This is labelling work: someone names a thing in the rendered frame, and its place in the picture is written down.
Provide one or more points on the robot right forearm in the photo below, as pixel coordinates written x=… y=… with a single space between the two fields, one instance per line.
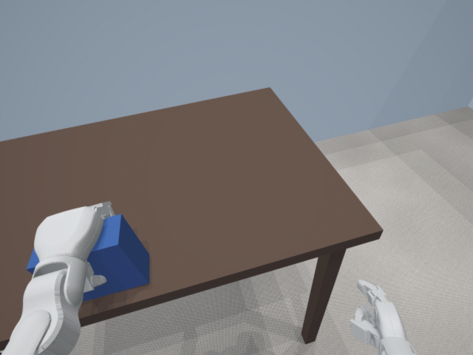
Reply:
x=396 y=346

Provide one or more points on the left robot hand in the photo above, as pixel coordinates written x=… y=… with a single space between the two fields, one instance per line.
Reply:
x=73 y=233

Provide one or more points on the right robot hand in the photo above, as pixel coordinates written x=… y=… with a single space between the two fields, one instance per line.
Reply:
x=371 y=326

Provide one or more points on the sponge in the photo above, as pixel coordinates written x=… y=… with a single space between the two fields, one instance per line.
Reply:
x=118 y=255

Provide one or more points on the robot left forearm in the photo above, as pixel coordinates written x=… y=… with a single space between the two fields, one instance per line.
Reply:
x=49 y=323

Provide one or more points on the table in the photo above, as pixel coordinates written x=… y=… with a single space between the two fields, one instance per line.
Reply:
x=217 y=191

